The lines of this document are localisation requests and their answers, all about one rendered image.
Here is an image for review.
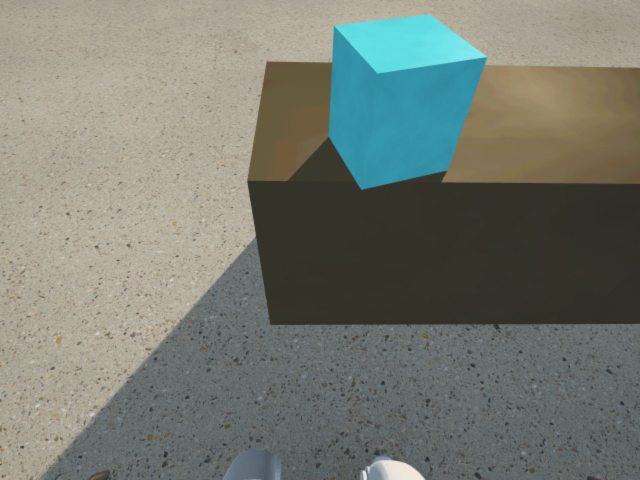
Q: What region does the right robot thigh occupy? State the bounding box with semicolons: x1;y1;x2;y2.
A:
360;460;425;480

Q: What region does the carton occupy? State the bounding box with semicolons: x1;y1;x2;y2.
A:
329;14;487;190

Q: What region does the left robot thigh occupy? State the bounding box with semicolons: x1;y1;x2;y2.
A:
223;449;281;480

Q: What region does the robot thigh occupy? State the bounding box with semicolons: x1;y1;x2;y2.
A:
223;449;281;480
360;460;425;480

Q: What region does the pedestal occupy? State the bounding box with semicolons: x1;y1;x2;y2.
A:
247;62;640;325

